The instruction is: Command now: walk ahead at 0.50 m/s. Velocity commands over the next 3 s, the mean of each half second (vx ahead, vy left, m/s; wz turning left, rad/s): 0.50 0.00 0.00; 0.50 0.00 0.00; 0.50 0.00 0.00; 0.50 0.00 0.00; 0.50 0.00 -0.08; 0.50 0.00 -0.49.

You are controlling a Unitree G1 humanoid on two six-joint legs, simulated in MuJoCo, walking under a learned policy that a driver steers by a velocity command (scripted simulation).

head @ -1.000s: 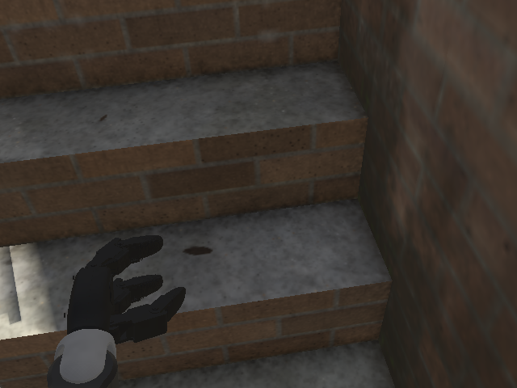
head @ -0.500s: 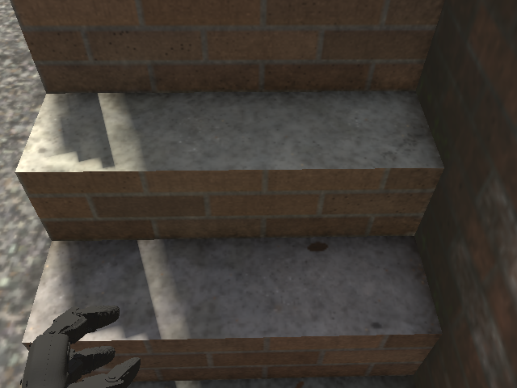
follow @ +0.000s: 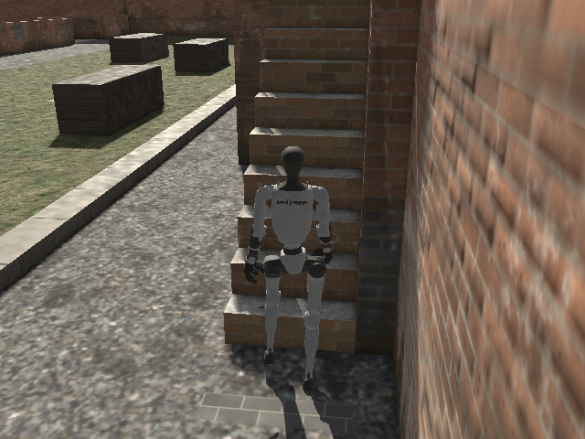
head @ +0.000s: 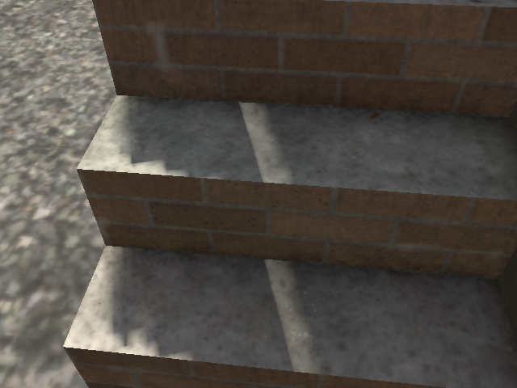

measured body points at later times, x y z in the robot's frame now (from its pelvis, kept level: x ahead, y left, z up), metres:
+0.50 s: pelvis -0.09 +0.03 +0.02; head -0.12 +0.01 +0.47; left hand -0.03 +0.29 -0.09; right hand +0.06 -0.21 -0.08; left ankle -0.04 +0.15 -0.71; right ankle -0.12 -0.05 -0.71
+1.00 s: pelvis -0.03 +0.05 +0.02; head -0.02 +0.06 +0.47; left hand +0.08 +0.28 -0.11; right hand +0.09 -0.17 -0.09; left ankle +0.01 +0.14 -0.71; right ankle -0.11 -0.05 -0.67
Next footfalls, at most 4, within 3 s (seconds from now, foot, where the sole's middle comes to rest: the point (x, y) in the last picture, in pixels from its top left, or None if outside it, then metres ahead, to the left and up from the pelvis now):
0.02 left None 0.00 0.14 -0.75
0.50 right None -0.08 -0.06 -0.75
0.96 left None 0.05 0.14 -0.75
1.58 right None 0.18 -0.15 -0.53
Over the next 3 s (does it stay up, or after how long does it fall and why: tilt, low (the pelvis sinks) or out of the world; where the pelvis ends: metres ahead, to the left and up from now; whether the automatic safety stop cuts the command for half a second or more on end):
stays up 0.67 0.09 0.56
